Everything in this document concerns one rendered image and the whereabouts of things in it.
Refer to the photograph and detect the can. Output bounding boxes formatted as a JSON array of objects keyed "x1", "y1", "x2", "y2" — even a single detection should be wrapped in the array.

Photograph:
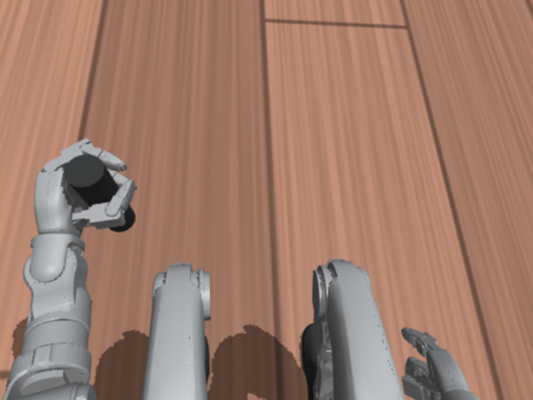
[{"x1": 63, "y1": 154, "x2": 136, "y2": 232}]

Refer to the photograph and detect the left robot arm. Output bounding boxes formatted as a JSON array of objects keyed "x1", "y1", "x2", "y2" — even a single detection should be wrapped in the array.
[{"x1": 2, "y1": 232, "x2": 97, "y2": 400}]

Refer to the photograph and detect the right robot foot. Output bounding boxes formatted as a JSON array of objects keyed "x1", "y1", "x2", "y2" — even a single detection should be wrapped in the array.
[{"x1": 301, "y1": 323, "x2": 317, "y2": 400}]

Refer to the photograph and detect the right robot hand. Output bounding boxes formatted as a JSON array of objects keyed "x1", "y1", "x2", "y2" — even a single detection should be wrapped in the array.
[{"x1": 401, "y1": 327, "x2": 470, "y2": 400}]

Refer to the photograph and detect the left robot hand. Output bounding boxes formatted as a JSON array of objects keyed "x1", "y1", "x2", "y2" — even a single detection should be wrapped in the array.
[{"x1": 34, "y1": 138, "x2": 137, "y2": 238}]

